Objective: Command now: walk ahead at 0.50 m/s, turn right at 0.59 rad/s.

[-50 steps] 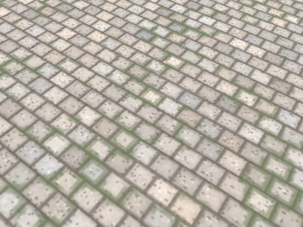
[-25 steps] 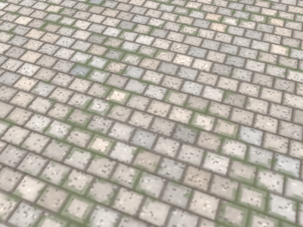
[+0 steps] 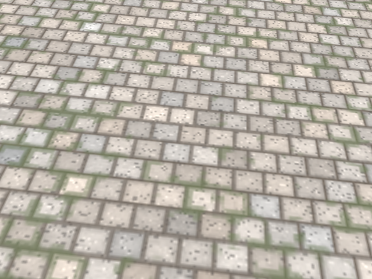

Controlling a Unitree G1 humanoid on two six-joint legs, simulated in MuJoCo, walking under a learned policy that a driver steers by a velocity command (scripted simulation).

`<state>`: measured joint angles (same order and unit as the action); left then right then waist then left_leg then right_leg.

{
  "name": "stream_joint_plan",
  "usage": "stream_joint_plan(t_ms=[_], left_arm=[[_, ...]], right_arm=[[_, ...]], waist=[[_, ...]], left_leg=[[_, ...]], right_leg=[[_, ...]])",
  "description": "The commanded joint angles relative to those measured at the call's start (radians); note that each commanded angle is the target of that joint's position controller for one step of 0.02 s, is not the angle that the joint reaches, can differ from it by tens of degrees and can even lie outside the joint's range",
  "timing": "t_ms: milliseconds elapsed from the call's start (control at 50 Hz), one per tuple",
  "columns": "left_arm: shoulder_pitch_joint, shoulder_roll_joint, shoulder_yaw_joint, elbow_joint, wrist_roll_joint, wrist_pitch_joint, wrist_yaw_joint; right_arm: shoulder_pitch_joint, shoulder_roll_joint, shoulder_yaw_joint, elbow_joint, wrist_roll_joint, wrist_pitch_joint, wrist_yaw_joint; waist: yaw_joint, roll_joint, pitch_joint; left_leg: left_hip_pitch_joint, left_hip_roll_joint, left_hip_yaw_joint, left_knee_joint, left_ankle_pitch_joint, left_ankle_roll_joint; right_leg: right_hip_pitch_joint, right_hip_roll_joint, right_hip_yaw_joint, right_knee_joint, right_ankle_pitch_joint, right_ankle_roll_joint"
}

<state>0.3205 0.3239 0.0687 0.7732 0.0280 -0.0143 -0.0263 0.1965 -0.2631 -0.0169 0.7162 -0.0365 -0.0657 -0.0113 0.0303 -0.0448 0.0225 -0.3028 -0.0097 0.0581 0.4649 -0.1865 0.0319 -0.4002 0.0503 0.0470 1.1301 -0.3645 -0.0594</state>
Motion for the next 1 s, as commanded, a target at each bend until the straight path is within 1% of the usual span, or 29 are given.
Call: stream_joint_plan(t_ms=[20,100,160,220,280,320,340,360,380,400,420,440,460,480,500,540,580,660,780,820,840,860,880,900,920,940,960,980,1000], left_arm=[[0.015,0.047,0.008,-0.068,0.009,0.013,-0.021],[-0.105,0.029,0.0,-0.117,0.011,0.02,-0.036],[-0.196,0.008,-0.011,-0.148,0.007,0.016,-0.045],[-0.294,-0.012,-0.024,-0.181,0.006,0.01,-0.058],[-0.346,-0.005,-0.025,-0.205,0.012,0.01,-0.061],[-0.327,0.006,-0.019,-0.207,0.019,0.01,-0.053],[-0.274,0.018,-0.012,-0.195,0.023,0.008,-0.045],[-0.159,0.036,0.001,-0.162,0.026,0.0,-0.036],[0.017,0.072,0.022,-0.104,0.035,-0.007,-0.021],[0.086,0.192,0.055,-0.1,0.035,-0.006,-0.004],[0.083,0.25,0.07,-0.129,-0.006,0.003,0.003],[0.081,0.224,0.067,-0.107,-0.017,0.008,0.011],[0.043,0.171,0.053,-0.09,-0.02,0.005,0.02],[0.002,0.125,0.039,-0.086,-0.019,0.0,0.024],[-0.035,0.1,0.029,-0.088,-0.025,-0.007,0.026],[-0.056,0.082,0.021,-0.093,-0.026,-0.025,0.019],[-0.026,0.1,0.028,-0.076,-0.025,-0.035,0.016],[0.059,0.105,0.031,-0.048,-0.025,-0.037,0.017],[0.164,0.096,0.023,0.0,-0.018,-0.048,0.027],[0.161,0.108,0.022,0.009,-0.015,-0.05,0.034],[0.144,0.116,0.023,0.01,-0.013,-0.05,0.037],[0.126,0.125,0.023,0.011,-0.012,-0.052,0.039],[0.114,0.132,0.023,0.017,-0.011,-0.054,0.038],[0.107,0.121,0.017,0.021,-0.011,-0.056,0.034],[0.114,0.06,-0.002,-0.006,-0.014,-0.063,0.031],[0.25,0.004,-0.008,-0.009,-0.041,-0.06,0.028],[0.189,0.074,-0.002,0.013,-0.002,-0.052,0.035],[0.106,0.074,0.0,0.004,-0.002,-0.052,0.026],[0.058,0.058,-0.006,-0.005,-0.002,-0.052,0.02]], right_arm=[[0.101,-0.105,-0.034,-0.01,0.015,-0.029,0.004],[0.133,-0.118,-0.044,0.019,0.02,-0.039,0.011],[0.15,-0.121,-0.048,0.038,0.017,-0.035,0.013],[0.175,-0.138,-0.055,0.056,0.018,-0.032,0.011],[0.214,-0.16,-0.062,0.081,0.017,-0.019,0.003],[0.225,-0.184,-0.067,0.095,0.014,-0.006,-0.003],[0.23,-0.202,-0.07,0.101,0.014,0.002,-0.006],[0.228,-0.213,-0.071,0.101,0.016,0.011,-0.008],[0.218,-0.206,-0.067,0.086,0.016,0.015,-0.008],[0.251,-0.105,-0.042,0.022,0.025,0.011,0.006],[0.179,-0.125,-0.048,-0.034,0.011,0.005,0.014],[0.07,-0.152,-0.053,-0.058,0.007,0.002,0.017],[0.069,-0.127,-0.04,-0.056,0.018,-0.009,0.018],[0.089,-0.12,-0.039,-0.038,0.015,-0.01,0.016],[0.111,-0.119,-0.039,-0.033,-0.002,0.004,0.016],[0.146,-0.113,-0.039,-0.019,-0.018,0.037,0.023],[0.114,-0.094,-0.036,-0.027,-0.015,0.05,0.028],[-0.06,-0.085,-0.032,-0.076,-0.01,0.05,0.03],[-0.217,-0.069,-0.019,-0.113,0.001,0.028,0.044],[-0.219,-0.08,-0.022,-0.119,0.004,0.02,0.045],[-0.188,-0.09,-0.026,-0.112,0.004,0.017,0.043],[-0.133,-0.103,-0.033,-0.094,0.005,0.014,0.037],[-0.036,-0.121,-0.043,-0.062,0.004,0.009,0.027],[0.1,-0.145,-0.055,-0.023,-0.001,-0.002,0.015],[0.266,-0.213,-0.069,-0.01,-0.019,-0.009,-0.002],[0.283,-0.307,-0.096,0.011,-0.021,0.0,0.003],[0.213,-0.21,-0.079,0.006,0.011,0.01,0.014],[0.134,-0.146,-0.064,-0.004,0.018,0.01,0.018],[0.098,-0.108,-0.054,0.001,0.012,0.005,0.022]], waist=[[-0.027,0.161,-0.027],[-0.034,0.142,0.002],[-0.049,0.136,0.023],[-0.074,0.138,0.045],[-0.088,0.134,0.059],[-0.071,0.145,0.034],[-0.044,0.153,-0.006],[0.007,0.142,-0.076],[0.087,0.088,-0.179],[0.077,-0.113,-0.303],[0.08,-0.159,-0.374],[0.096,-0.035,-0.249],[0.052,-0.004,-0.126],[0.0,0.036,-0.059],[-0.04,0.027,-0.035],[-0.07,0.013,-0.059],[-0.067,0.016,-0.051],[-0.008,-0.003,0.009],[0.062,-0.013,0.02],[0.052,-0.021,0.028],[0.032,-0.027,0.029],[0.004,-0.033,0.017],[-0.041,-0.023,-0.026],[-0.108,0.017,-0.103],[-0.167,0.112,-0.242],[-0.094,0.366,-0.307],[-0.076,0.182,-0.186],[-0.061,0.099,-0.073],[-0.051,0.062,-0.03]], left_leg=[[0.18,0.264,-0.242,-0.265,0.126,0.111],[0.209,0.272,-0.115,-0.309,0.222,0.13],[0.223,0.247,-0.014,-0.31,0.27,0.117],[0.234,0.25,0.054,-0.305,0.286,0.099],[0.312,0.275,0.095,-0.262,0.378,0.081],[0.364,0.282,0.137,-0.149,0.655,0.065],[0.382,0.283,0.156,-0.035,0.816,0.061],[0.362,0.276,0.174,0.141,0.875,0.054],[0.226,0.253,0.193,0.391,0.725,0.027],[-0.148,0.163,0.191,0.735,0.109,-0.023],[-0.391,-0.005,0.023,0.956,-0.372,-0.06],[-0.492,0.056,-0.084,0.966,-0.275,-0.051],[-0.472,0.097,-0.078,0.887,-0.188,-0.045],[-0.402,0.128,-0.079,0.786,-0.161,-0.044],[-0.332,0.139,-0.084,0.732,-0.162,-0.053],[-0.257,0.133,-0.071,0.686,-0.155,-0.07],[-0.274,0.127,-0.06,0.62,-0.101,-0.083],[-0.374,0.117,-0.065,0.434,0.053,-0.096],[-0.347,0.071,-0.044,0.195,0.176,-0.057],[-0.29,0.053,-0.047,0.139,0.144,-0.027],[-0.228,0.04,-0.045,0.106,0.11,-0.01],[-0.138,0.015,-0.035,0.081,0.065,0.007],[-0.014,-0.019,-0.017,0.048,0.028,0.025],[0.173,0.002,-0.034,0.001,0.049,0.053],[0.403,0.224,-0.281,-0.018,-0.097,0.107],[0.573,0.439,-0.766,-0.149,-0.138,0.241],[0.468,0.405,-0.797,-0.193,-0.226,0.228],[0.342,0.367,-0.625,-0.199,-0.197,0.213],[0.265,0.317,-0.509,-0.22,-0.088,0.191]], right_leg=[[-0.196,-0.082,0.024,0.03,0.061,0.017],[-0.306,-0.106,0.011,-0.029,0.171,0.039],[-0.31,-0.11,-0.024,-0.174,0.274,0.042],[-0.249,-0.109,-0.08,-0.349,0.33,0.021],[-0.212,-0.09,-0.135,-0.452,0.255,-0.018],[-0.137,-0.039,-0.175,-0.496,0.151,-0.055],[-0.063,0.001,-0.191,-0.513,0.098,-0.078],[0.072,0.046,-0.193,-0.558,0.085,-0.106],[0.321,0.04,-0.136,-0.616,0.11,-0.141],[0.65,-0.25,0.291,-0.657,-0.055,-0.24],[0.74,-0.413,0.757,-0.819,0.073,-0.339],[0.685,-0.372,0.595,-0.824,0.195,-0.319],[0.54,-0.343,0.455,-0.822,0.318,-0.292],[0.411,-0.28,0.357,-0.834,0.425,-0.244],[0.317,-0.231,0.297,-0.848,0.491,-0.223],[0.244,-0.187,0.244,-0.869,0.559,-0.222],[0.214,-0.164,0.229,-0.896,0.522,-0.224],[0.246,-0.148,0.26,-0.926,0.415,-0.204],[0.382,-0.175,0.251,-0.877,0.564,-0.166],[0.405,-0.201,0.266,-0.855,0.612,-0.147],[0.402,-0.207,0.266,-0.839,0.647,-0.131],[0.395,-0.204,0.257,-0.795,0.746,-0.114],[0.394,-0.18,0.232,-0.686,0.873,-0.098],[0.344,-0.128,0.181,-0.499,0.865,-0.078],[0.197,-0.072,0.133,-0.211,0.581,-0.056],[-0.104,0.116,0.043,0.072,-0.121,-0.014],[-0.201,0.048,0.106,0.141,-0.11,-0.029],[-0.203,0.01,0.102,0.125,-0.024,-0.028],[-0.185,-0.022,0.086,0.082,0.024,-0.025]])
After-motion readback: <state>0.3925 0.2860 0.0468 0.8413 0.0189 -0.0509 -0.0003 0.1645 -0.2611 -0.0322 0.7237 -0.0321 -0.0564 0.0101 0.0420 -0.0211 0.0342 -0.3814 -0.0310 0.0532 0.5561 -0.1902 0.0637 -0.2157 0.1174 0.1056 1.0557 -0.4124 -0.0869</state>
